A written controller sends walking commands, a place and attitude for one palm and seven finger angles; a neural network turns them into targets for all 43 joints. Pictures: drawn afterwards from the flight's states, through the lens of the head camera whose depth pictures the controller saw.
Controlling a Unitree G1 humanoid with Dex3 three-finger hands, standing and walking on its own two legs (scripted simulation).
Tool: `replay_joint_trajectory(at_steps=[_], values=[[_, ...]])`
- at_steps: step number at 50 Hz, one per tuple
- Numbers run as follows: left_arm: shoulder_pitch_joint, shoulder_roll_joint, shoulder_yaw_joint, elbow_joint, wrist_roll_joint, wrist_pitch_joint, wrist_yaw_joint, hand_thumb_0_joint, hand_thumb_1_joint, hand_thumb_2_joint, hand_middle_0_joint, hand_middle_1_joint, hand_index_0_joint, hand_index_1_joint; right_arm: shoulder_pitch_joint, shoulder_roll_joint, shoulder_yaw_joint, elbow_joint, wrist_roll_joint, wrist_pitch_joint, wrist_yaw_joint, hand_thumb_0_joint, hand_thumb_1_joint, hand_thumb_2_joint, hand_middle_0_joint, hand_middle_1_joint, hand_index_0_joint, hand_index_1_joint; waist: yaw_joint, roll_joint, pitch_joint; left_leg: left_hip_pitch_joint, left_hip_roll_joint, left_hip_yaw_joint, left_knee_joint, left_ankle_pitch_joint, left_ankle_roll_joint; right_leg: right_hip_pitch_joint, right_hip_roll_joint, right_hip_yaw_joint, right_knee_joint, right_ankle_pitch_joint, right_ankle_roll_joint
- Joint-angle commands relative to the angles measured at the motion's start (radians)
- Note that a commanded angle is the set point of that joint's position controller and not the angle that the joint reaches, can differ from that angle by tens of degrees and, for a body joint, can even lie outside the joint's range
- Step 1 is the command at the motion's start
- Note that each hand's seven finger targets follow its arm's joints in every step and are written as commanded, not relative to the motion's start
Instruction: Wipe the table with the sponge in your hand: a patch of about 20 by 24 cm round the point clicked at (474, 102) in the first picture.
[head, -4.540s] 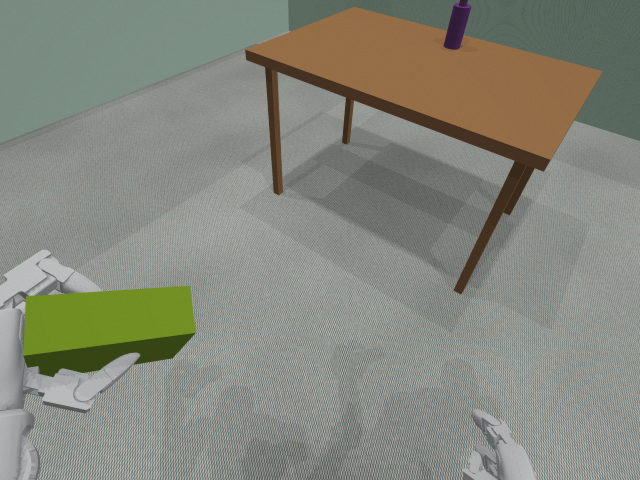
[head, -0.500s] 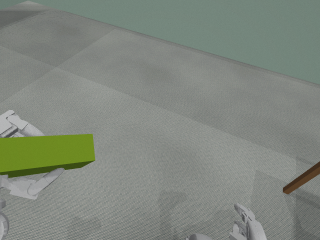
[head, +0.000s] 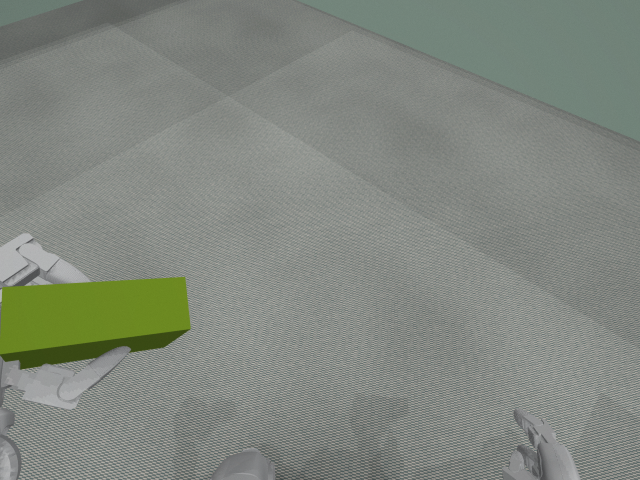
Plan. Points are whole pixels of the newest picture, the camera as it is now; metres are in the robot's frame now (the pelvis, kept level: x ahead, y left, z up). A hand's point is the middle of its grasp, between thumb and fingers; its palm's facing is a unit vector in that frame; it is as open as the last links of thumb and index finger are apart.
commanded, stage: walk to a spot facing it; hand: left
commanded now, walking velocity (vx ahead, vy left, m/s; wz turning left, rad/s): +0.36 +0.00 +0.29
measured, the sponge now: (126, 320) +0.23 +0.20 +0.14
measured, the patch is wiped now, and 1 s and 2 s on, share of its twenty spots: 0.00 0.00 0.00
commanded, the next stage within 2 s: turn to face it in 0.52 s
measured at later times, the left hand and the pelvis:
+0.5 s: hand (85, 244) +0.30 +0.26 +0.16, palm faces +0.53 -0.71 -0.45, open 9.2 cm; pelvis +0.11 -0.01 -0.02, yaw +7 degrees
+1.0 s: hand (109, 170) +0.39 +0.27 +0.18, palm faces +0.47 -0.79 -0.39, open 9.2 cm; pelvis +0.18 +0.01 +0.00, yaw +3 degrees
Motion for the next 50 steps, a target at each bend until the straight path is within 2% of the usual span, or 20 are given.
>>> replay_joint_trajectory(at_steps=[1,2,3,4,6,8,12,20,21,22,23,24,29,33,36,38,40,41,46,50], values=[[-0.128,0.159,0.124,-0.261,-0.013,-0.057,0.054,0.0,0.1,1.3,-1.2,-1.6,-1.2,-1.6,-0.057,-0.015,-0.007,-0.178,0.004,-0.056,-0.002,0.0,-0.9,-0.9,0.2,0.3,0.2,0.3,-0.025,-0.082,-0.216,0.258,-0.101,0.105,-0.283,0.071,0.02,0.042,-0.142,0.079,0.141,0.383,-0.097],[-0.138,0.157,0.12,-0.273,-0.009,-0.073,0.056,0.0,0.1,1.3,-1.2,-1.6,-1.2,-1.6,-0.038,-0.032,-0.015,-0.179,0.01,-0.056,-0.008,0.0,-0.9,-0.9,0.2,0.3,0.2,0.3,-0.054,0.093,-0.265,0.47,-0.049,0.008,-0.315,0.133,0.058,-0.113,-0.092,0.042,0.388,0.362,-0.049],[-0.106,0.118,0.091,-0.272,-0.011,-0.088,0.052,0.0,0.1,1.3,-1.2,-1.6,-1.2,-1.6,-0.048,-0.061,-0.025,-0.184,0.011,-0.056,-0.003,0.0,-0.9,-0.9,0.2,0.3,0.2,0.3,-0.053,0.423,-0.267,0.621,0.215,-0.394,-0.368,0.388,0.182,-0.396,0.06,0.038,0.68,-0.141,0.02],[-0.161,0.164,0.113,-0.296,0.002,-0.109,0.058,0.0,0.1,1.3,-1.2,-1.6,-1.2,-1.6,-0.056,-0.054,-0.011,-0.187,0.017,-0.065,0.017,0.0,-0.9,-0.9,0.2,0.3,0.2,0.3,-0.045,0.389,-0.252,0.614,0.349,-0.652,-0.426,0.601,0.286,-0.509,0.112,0.153,0.842,-0.329,-0.002],[-0.132,0.243,0.194,-0.251,0.007,-0.104,0.029,0.0,0.1,1.3,-1.2,-1.6,-1.2,-1.6,-0.079,-0.058,-0.022,-0.155,0.027,-0.065,0.026,0.0,-0.9,-0.9,0.2,0.3,0.2,0.3,-0.034,0.274,-0.232,0.481,0.354,-0.627,-0.439,0.317,0.32,-0.585,0.03,0.26,0.903,-0.228,0.004],[-0.096,0.223,0.182,-0.343,0.006,-0.11,0.017,0.0,0.1,1.3,-1.2,-1.6,-1.2,-1.6,-0.092,-0.033,-0.016,-0.14,0.033,-0.074,0.027,0.0,-0.9,-0.9,0.2,0.3,0.2,0.3,-0.017,0.275,-0.201,0.437,0.27,-0.435,-0.436,0.292,0.265,-0.603,0.018,0.232,0.813,-0.148,0.012],[-0.009,0.147,0.14,-0.311,-0.013,-0.112,0.005,0.0,0.1,1.3,-1.2,-1.6,-1.2,-1.6,-0.083,-0.016,0.008,-0.123,0.022,-0.111,0.031,0.0,-0.9,-0.9,0.2,0.3,0.2,0.3,-0.012,0.276,-0.199,0.285,0.202,-0.241,-0.488,0.3,0.196,-0.386,0.05,0.148,0.499,-0.015,0.021],[-0.141,0.135,0.1,-0.051,-0.003,-0.062,-0.003,0.0,0.1,1.3,-1.2,-1.6,-1.2,-1.6,-0.098,-0.01,0.03,-0.094,0.019,-0.083,-0.012,0.0,-0.9,-0.9,0.2,0.3,0.2,0.3,-0.004,0.146,-0.167,0.179,0.148,-0.147,-0.275,0.087,0.124,-0.008,0.139,0.054,-0.005,0.045,0.016],[-0.172,0.137,0.085,-0.055,0.006,-0.055,-0.003,0.0,0.1,1.3,-1.2,-1.6,-1.2,-1.6,-0.095,0.001,0.031,-0.092,0.022,-0.074,-0.011,0.0,-0.9,-0.9,0.2,0.3,0.2,0.3,-0.003,0.031,-0.185,0.104,0.087,-0.098,-0.066,0.038,0.099,0.076,0.055,0.171,-0.084,0.034,-0.025],[-0.201,0.183,0.1,-0.064,0.017,-0.048,0.002,0.0,0.1,1.3,-1.2,-1.6,-1.2,-1.6,-0.093,0.028,0.038,-0.104,0.022,-0.066,-0.008,0.0,-0.9,-0.9,0.2,0.3,0.2,0.3,-0.005,-0.263,-0.196,-0.137,-0.043,-0.025,0.239,-0.135,0.047,0.199,-0.189,0.551,-0.179,0.061,-0.133],[-0.207,0.202,0.123,-0.062,0.004,-0.042,0.007,0.0,0.1,1.3,-1.2,-1.6,-1.2,-1.6,-0.133,-0.002,0.039,-0.12,0.016,-0.075,-0.003,0.0,-0.9,-0.9,0.2,0.3,0.2,0.3,0.014,-0.253,-0.179,-0.23,-0.074,-0.135,0.425,-0.218,0.031,0.172,-0.312,0.734,-0.242,0.052,-0.196],[-0.219,0.186,0.105,-0.08,-0.005,-0.053,0.004,0.0,0.1,1.3,-1.2,-1.6,-1.2,-1.6,-0.123,-0.011,0.027,-0.102,0.015,-0.077,0.006,0.0,-0.9,-0.9,0.2,0.3,0.2,0.3,0.001,-0.229,-0.149,-0.22,-0.034,-0.183,0.511,-0.159,0.018,0.101,-0.316,0.711,-0.27,-0.075,-0.2],[-0.137,0.215,0.156,-0.245,0.005,-0.09,0.015,0.0,0.1,1.3,-1.2,-1.6,-1.2,-1.6,-0.167,-0.007,0.031,-0.12,0.01,-0.042,0.004,0.0,-0.9,-0.9,0.2,0.3,0.2,0.3,-0.009,-0.075,-0.113,-0.106,0.045,-0.139,0.336,-0.049,-0.011,-0.017,-0.235,0.251,-0.188,0.265,-0.157],[0.018,0.196,0.19,-0.251,-0.013,-0.086,0.043,0.0,0.1,1.3,-1.2,-1.6,-1.2,-1.6,-0.129,0.011,0.021,-0.152,0.006,-0.035,0.003,0.0,-0.9,-0.9,0.2,0.3,0.2,0.3,0.011,-0.073,-0.187,0.028,-0.006,-0.002,-0.042,-0.02,-0.005,0.071,-0.177,0.188,-0.086,0.511,-0.165],[-0.026,0.169,0.167,-0.249,-0.013,-0.087,0.054,0.0,0.1,1.3,-1.2,-1.6,-1.2,-1.6,-0.091,0.003,0.015,-0.158,0.007,-0.029,-0.007,0.0,-0.9,-0.9,0.2,0.3,0.2,0.3,-0.017,-0.061,-0.234,0.217,-0.061,0.063,-0.271,0.193,-0.019,0.047,-0.079,0.168,0.014,0.518,-0.111],[-0.082,0.148,0.123,-0.237,-0.005,-0.097,0.048,0.0,0.1,1.3,-1.2,-1.6,-1.2,-1.6,-0.07,-0.034,-0.003,-0.167,0.018,-0.027,-0.021,0.0,-0.9,-0.9,0.2,0.3,0.2,0.3,-0.032,0.071,-0.253,0.388,0.058,-0.052,-0.35,0.334,0.014,-0.058,-0.01,0.16,0.171,0.329,-0.057],[-0.138,0.173,0.133,-0.194,-0.002,-0.112,0.04,0.0,0.1,1.3,-1.2,-1.6,-1.2,-1.6,-0.08,-0.051,0.0,-0.169,0.014,-0.034,-0.019,0.0,-0.9,-0.9,0.2,0.3,0.2,0.3,-0.028,0.343,-0.24,0.487,0.355,-0.393,-0.419,0.658,0.176,-0.348,0.133,0.164,0.481,-0.302,-0.011],[-0.151,0.194,0.136,-0.174,0.003,-0.115,0.034,0.0,0.1,1.3,-1.2,-1.6,-1.2,-1.6,-0.092,-0.051,0.006,-0.158,0.004,-0.04,-0.014,0.0,-0.9,-0.9,0.2,0.3,0.2,0.3,-0.025,0.348,-0.224,0.451,0.401,-0.43,-0.438,0.634,0.21,-0.38,0.117,0.219,0.582,-0.307,-0.015],[-0.141,0.124,0.066,-0.28,0.002,-0.097,0.001,0.0,0.1,1.3,-1.2,-1.6,-1.2,-1.6,-0.083,-0.05,0.001,-0.161,0.012,-0.08,0.042,0.0,-0.9,-0.9,0.2,0.3,0.2,0.3,-0.016,0.324,-0.206,0.427,0.306,-0.078,-0.387,0.709,0.119,-0.355,0.1,0.167,0.443,-0.068,0.011],[-0.097,0.142,0.107,-0.218,-0.008,-0.079,-0.009,0.0,0.1,1.3,-1.2,-1.6,-1.2,-1.6,-0.085,-0.039,0.015,-0.181,0.01,-0.085,0.055,0.0,-0.9,-0.9,0.2,0.3,0.2,0.3,-0.016,0.309,-0.163,0.333,0.329,-0.008,-0.414,0.58,0.088,-0.265,0.128,0.113,0.306,-0.02,0.025]])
